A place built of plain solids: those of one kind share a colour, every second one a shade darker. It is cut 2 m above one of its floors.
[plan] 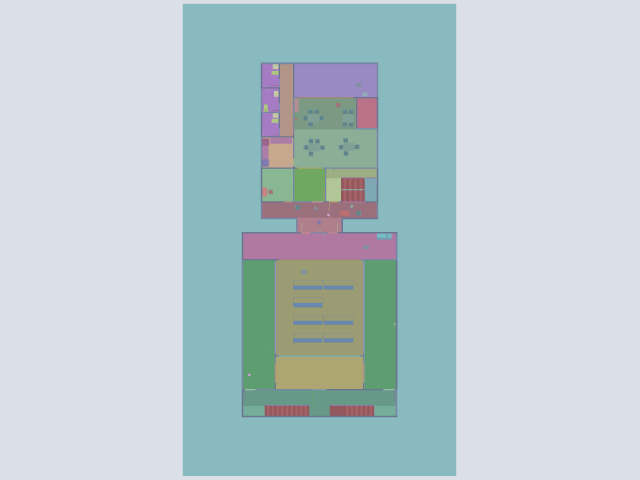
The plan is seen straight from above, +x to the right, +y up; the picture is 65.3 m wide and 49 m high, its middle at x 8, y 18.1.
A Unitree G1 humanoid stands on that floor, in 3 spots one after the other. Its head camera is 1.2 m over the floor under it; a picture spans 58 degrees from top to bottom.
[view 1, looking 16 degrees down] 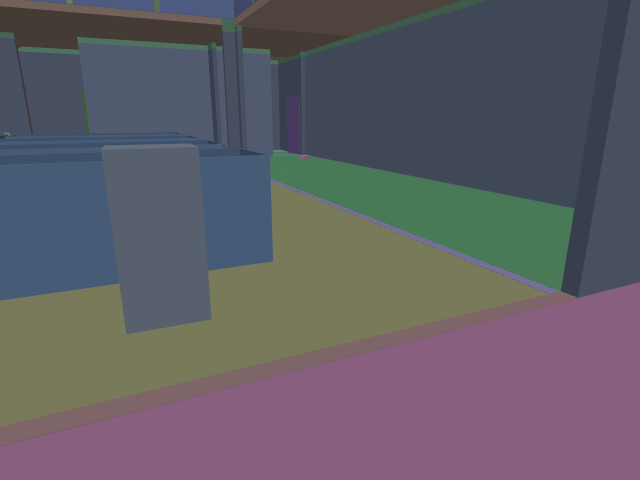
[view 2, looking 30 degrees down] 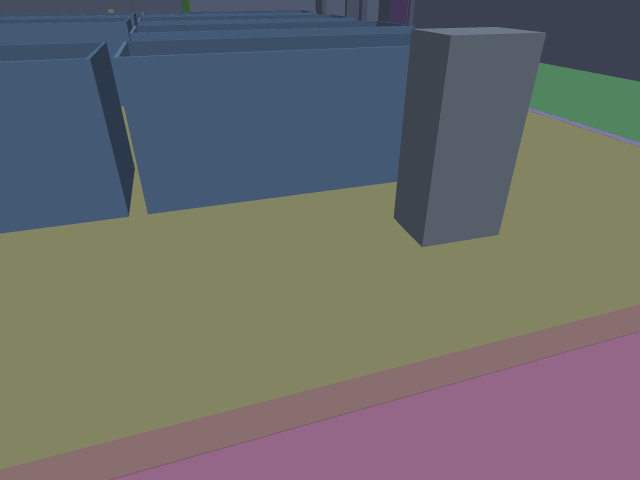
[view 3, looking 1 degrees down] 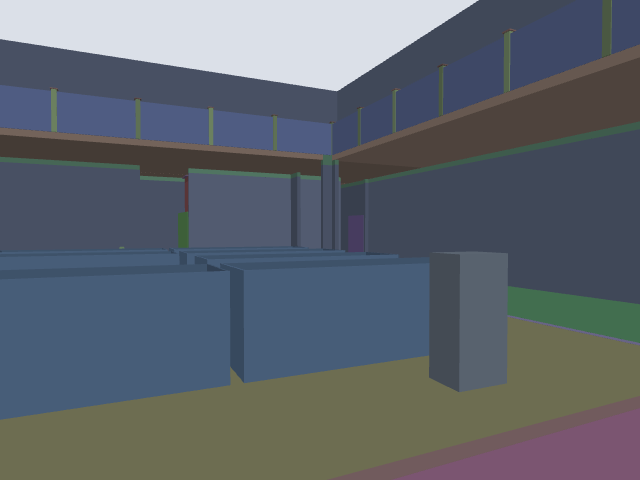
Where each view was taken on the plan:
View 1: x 6.56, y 17.90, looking -115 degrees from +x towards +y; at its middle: floor_chapel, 5.04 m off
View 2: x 7.95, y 17.03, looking -108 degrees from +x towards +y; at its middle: floor_chapel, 2.78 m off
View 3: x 9.30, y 17.90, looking -115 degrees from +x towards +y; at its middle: wall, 16.55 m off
